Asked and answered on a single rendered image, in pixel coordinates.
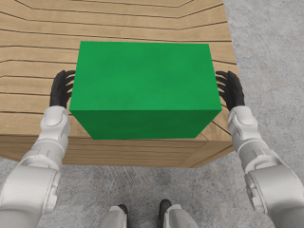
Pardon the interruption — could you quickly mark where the carton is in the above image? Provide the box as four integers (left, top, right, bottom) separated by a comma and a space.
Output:
69, 41, 222, 140

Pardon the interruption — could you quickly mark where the robot right upper arm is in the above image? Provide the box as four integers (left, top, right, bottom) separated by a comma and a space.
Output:
244, 164, 304, 228

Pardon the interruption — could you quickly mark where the robot left foot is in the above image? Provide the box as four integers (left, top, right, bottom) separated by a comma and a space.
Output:
118, 204, 128, 228

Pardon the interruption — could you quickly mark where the left robot hand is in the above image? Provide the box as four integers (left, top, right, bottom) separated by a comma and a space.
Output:
49, 70, 76, 109

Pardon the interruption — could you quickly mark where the robot foot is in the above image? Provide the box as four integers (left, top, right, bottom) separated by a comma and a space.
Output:
118, 204, 128, 228
159, 199, 172, 228

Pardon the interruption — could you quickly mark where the robot right foot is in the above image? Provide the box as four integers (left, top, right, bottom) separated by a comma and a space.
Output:
159, 199, 172, 228

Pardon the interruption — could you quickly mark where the left robot forearm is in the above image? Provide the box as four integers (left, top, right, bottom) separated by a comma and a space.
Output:
0, 105, 71, 206

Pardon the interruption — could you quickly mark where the right robot hand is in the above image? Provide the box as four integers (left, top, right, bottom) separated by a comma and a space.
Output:
215, 70, 245, 111

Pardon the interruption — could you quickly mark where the pedestal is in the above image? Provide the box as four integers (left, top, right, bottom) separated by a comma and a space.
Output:
0, 0, 246, 168

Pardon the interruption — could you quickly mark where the right robot forearm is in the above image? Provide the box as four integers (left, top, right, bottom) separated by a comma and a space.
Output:
227, 105, 304, 198

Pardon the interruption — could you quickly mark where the robot left upper arm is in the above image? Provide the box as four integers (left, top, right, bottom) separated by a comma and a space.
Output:
0, 164, 62, 228

